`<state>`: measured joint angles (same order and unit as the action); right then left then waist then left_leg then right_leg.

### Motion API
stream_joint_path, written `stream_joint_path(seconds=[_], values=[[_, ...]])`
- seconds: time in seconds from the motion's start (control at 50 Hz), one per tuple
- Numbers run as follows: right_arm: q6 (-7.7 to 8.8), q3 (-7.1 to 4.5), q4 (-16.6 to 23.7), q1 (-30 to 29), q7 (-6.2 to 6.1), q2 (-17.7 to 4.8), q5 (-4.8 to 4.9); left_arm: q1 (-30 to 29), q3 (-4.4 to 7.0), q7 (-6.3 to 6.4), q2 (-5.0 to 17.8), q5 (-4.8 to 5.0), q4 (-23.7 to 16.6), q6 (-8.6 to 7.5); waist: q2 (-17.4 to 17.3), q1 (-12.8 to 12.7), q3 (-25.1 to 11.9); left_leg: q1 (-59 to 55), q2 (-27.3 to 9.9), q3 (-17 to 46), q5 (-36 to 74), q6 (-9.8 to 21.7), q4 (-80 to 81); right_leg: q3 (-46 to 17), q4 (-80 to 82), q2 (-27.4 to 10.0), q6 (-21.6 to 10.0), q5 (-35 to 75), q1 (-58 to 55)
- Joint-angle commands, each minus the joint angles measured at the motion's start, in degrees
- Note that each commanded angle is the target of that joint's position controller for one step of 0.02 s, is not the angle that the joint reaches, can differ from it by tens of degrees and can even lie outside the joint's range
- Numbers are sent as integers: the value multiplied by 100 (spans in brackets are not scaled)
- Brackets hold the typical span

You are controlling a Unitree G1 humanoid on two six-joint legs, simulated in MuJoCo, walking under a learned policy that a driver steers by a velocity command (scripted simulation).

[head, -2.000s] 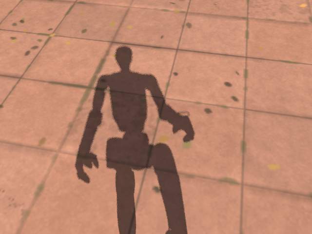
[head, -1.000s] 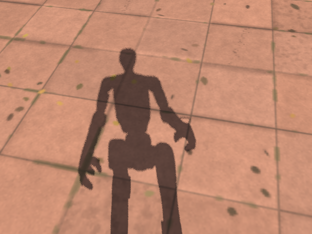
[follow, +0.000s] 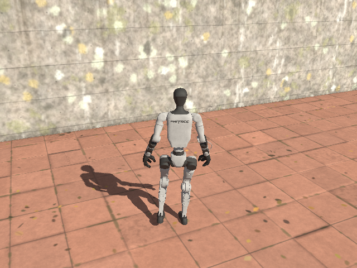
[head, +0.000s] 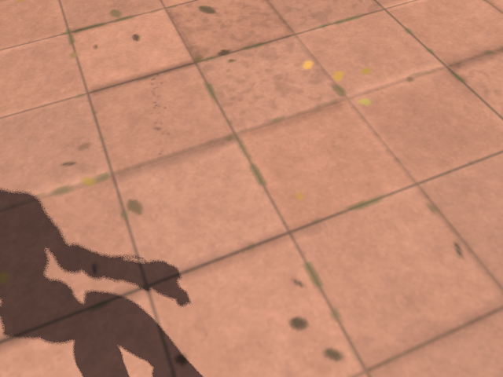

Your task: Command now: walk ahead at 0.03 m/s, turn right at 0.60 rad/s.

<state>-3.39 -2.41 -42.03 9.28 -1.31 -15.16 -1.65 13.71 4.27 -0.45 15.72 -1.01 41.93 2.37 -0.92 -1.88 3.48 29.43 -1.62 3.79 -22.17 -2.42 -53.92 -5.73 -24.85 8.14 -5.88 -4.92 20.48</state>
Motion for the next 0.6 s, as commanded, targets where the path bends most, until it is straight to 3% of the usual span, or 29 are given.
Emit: stream_joint_path(seconds=[0.02, 0.1, 0.16, 0.18, 0.2, 0.22, 0.24, 0.26, 0.28, 0.3, 0.34, 0.4, 0.44, 0.5, 0.56, 0.6], values=[[52, -129, 342, 93, -32, -486, 31, 51, 265, 10, 923, -31, -351, -28, 707, 16, -660, -102, 163, -19, 17, 22, 362, -2081, 1032, -1477, -688, -1292, -590], [148, -105, 381, 128, -76, -489, 123, 26, 292, -24, 934, -62, -333, 2, 813, 15, -679, -664, 427, -15, -194, 175, 1135, -2425, 892, -1415, -593, -916, -587], [241, -101, 269, 673, -147, -498, 165, -161, 294, -37, 899, 19, -318, 30, 840, 312, -666, -1731, 606, -77, 154, 399, 2667, -2548, 739, -1200, -256, -801, -251], [283, -138, 219, 868, -200, -632, 128, -191, 266, -8, 801, 84, -329, 19, 650, 409, -630, -2299, 338, 95, 436, 488, 3489, -2366, 546, -919, 49, -1354, 135], [296, -231, 326, 739, -254, -1124, 49, 97, 186, 23, 455, 132, -353, 1, -372, 198, -689, -2667, -932, 1302, -275, 777, 4158, -1638, -536, -354, 413, -2407, 650], [277, -289, 559, 100, -221, -1485, -9, 2, 246, 68, 597, 90, -390, -28, -1256, 170, -256, -2064, -1998, 2642, -182, 1302, 4572, -222, -1907, 515, 568, -2570, 1459], [268, -239, 539, 57, -183, -1185, -39, -95, 344, 60, 989, -134, -337, -37, -609, 91, -131, -1584, -1988, 2148, 928, 1523, 4243, -276, -2929, -40, 636, -2416, 1146], [285, -137, 578, -159, -156, -836, 13, 80, 359, 10, 940, -117, -230, -22, -394, -96, -204, -1502, -1617, 1548, 1737, 1425, 4010, -257, -3406, -43, 630, -2165, 931], [292, -104, 612, -305, -129, -715, 27, 280, 339, -33, 858, -98, -129, 29, -410, -191, -243, -1581, -1296, 982, 2291, 1298, 3855, -199, -3858, -57, 668, -1944, 886], [294, -100, 650, -357, -138, -702, 34, 392, 327, -86, 827, -77, -74, 79, -609, -203, -354, -1821, -1124, 654, 2626, 1255, 3737, -91, -4232, -84, 715, -1823, 981], [286, -96, 647, -122, -127, -673, 22, 268, 278, -151, 775, -15, -97, 132, -652, -10, -390, -2237, -1046, 297, 3298, 1294, 3559, 122, -4279, -199, 856, -1832, 1205], [283, -172, 479, 454, -131, -815, 30, -212, 192, -186, 654, 19, -270, 175, -712, 345, -399, -2960, -1225, 227, 3750, 1403, 3386, 269, -3685, -372, 995, -1936, 1456], [282, -224, 411, 596, -112, -916, 20, -356, 147, -208, 596, 35, -340, 197, -814, 433, -450, -3111, -1342, 148, 3888, 1437, 3305, 376, -3227, -470, 996, -2071, 1294], [280, -272, 399, 488, -33, -1017, 3, -487, 70, -237, 507, 75, -441, 205, -945, 433, -499, -2790, -1403, -144, 3880, 1390, 3203, 649, -2405, -595, 870, -2209, 576], [275, -346, 340, 554, 62, -1192, -54, -654, 42, -290, 592, 72, -575, 181, -1107, 521, -563, -2373, -1477, -143, 1400, 1287, 3543, 967, -1629, -589, 608, -2262, -67], [261, -372, 328, 456, 94, -1248, -32, -579, 30, -323, 587, 31, -571, 129, -959, 348, -368, -1829, -1490, -196, 9, 1125, 3570, 1107, -752, -534, 389, -1973, -703]])
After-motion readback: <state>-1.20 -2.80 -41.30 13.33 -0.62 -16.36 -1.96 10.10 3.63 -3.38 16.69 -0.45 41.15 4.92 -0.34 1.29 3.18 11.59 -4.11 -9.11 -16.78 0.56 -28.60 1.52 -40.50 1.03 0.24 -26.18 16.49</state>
